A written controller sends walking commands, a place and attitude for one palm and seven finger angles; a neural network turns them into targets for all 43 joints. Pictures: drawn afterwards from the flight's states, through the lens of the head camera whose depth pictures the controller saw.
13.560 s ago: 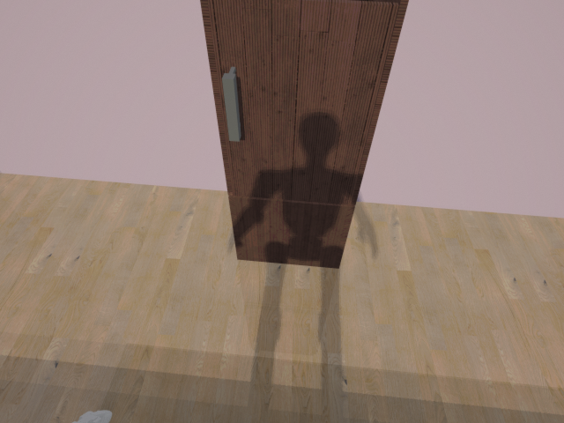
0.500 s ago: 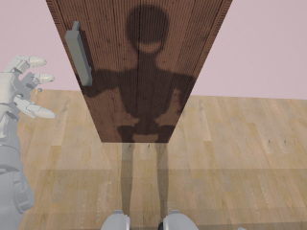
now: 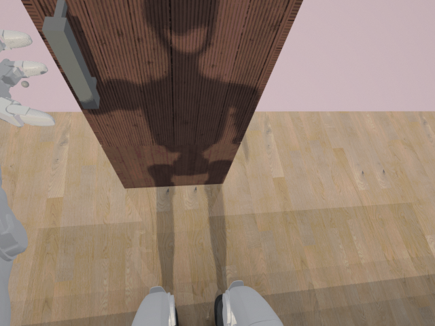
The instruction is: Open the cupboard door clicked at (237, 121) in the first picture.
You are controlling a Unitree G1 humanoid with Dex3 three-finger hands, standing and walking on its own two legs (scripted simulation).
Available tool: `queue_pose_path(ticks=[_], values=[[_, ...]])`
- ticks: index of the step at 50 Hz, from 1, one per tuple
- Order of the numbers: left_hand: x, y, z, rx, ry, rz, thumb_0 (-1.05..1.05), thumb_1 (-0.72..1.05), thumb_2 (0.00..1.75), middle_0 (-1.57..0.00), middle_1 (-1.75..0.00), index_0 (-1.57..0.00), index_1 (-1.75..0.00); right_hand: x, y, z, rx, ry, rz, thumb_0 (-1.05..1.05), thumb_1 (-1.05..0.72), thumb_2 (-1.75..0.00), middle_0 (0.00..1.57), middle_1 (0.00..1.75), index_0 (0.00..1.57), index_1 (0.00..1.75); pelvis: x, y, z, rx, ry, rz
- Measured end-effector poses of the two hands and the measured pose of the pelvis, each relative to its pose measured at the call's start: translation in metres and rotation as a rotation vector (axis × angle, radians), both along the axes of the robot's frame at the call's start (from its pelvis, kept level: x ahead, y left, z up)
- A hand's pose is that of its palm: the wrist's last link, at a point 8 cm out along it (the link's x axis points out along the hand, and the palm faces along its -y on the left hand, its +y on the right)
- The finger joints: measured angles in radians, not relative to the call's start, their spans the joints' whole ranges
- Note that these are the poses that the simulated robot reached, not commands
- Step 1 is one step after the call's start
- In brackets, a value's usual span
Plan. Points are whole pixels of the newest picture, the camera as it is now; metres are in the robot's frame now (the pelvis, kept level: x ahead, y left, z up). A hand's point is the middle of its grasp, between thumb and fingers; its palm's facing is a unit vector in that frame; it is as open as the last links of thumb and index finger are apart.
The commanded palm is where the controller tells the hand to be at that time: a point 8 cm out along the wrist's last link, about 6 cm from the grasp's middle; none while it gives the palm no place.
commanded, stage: move the hooked fingers beside the handle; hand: left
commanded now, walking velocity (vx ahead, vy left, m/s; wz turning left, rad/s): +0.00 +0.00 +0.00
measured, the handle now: (78, 60) +0.56 +0.20 +0.08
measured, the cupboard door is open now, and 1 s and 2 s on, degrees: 0 0 0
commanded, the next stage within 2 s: slide the fingers in behind the handle in 0.78 s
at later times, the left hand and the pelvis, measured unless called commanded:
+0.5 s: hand (25, 87) +0.50 +0.27 +0.08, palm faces -0.01 -1.00 +0.00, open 14.0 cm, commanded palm +0.49 +0.31 +0.08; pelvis +0.01 +0.00 +0.00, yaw +0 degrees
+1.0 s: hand (24, 91) +0.49 +0.27 +0.08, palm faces +0.01 -1.00 +0.00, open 14.0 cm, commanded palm +0.48 +0.31 +0.08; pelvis +0.00 +0.00 +0.00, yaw +0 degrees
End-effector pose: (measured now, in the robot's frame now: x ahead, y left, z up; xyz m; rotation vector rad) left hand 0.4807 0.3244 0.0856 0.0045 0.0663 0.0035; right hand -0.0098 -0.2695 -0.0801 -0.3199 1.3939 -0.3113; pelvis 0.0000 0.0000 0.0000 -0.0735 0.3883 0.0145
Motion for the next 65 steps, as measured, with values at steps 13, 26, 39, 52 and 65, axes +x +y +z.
queue_pose_path(ticks=[13, 26, 39, 52, 65], values=[[0.004, 0.006, -0.009, 0.004, 0.006, 0.010, -0.02, -0.49, 0.30, -0.30, -1.20, -0.30, -1.20, -0.008, 0.006, 0.003, 0.016, 0.028, -0.035, 0.00, -0.90, -0.89, 0.21, 0.30, 0.20, 0.30, 0.006, 0.001, 0.001, -0.003, 0.016, -0.019], [-0.003, -0.001, -0.005, -0.006, -0.009, -0.012, -0.02, -0.50, 0.30, -0.30, -1.20, -0.30, -1.20, 0.019, 0.006, 0.001, 0.017, -0.006, 0.013, 0.00, -0.90, -0.89, 0.21, 0.30, 0.20, 0.30, 0.008, 0.004, 0.003, -0.008, 0.001, 0.004], [-0.004, -0.001, -0.003, 0.008, -0.022, 0.013, -0.02, -0.50, 0.30, -0.30, -1.20, -0.30, -1.20, 0.022, 0.007, -0.002, 0.025, -0.043, 0.011, 0.00, -0.90, -0.89, 0.21, 0.30, 0.20, 0.30, 0.005, 0.002, 0.001, -0.004, -0.006, -0.005], [-0.010, 0.000, -0.007, -0.003, -0.013, 0.001, -0.02, -0.50, 0.30, -0.30, -1.20, -0.30, -1.20, 0.006, 0.002, 0.000, 0.013, 0.000, 0.003, 0.00, -0.90, -0.89, 0.21, 0.30, 0.20, 0.30, 0.002, 0.000, 0.000, -0.005, -0.007, 0.001], [-0.005, -0.020, -0.009, -0.015, -0.025, -0.011, -0.02, -0.50, 0.30, -0.30, -1.20, -0.30, -1.20, 0.011, 0.006, -0.001, 0.024, -0.024, 0.000, 0.00, -0.90, -0.89, 0.21, 0.30, 0.20, 0.30, 0.002, 0.002, 0.001, -0.004, -0.011, -0.002]])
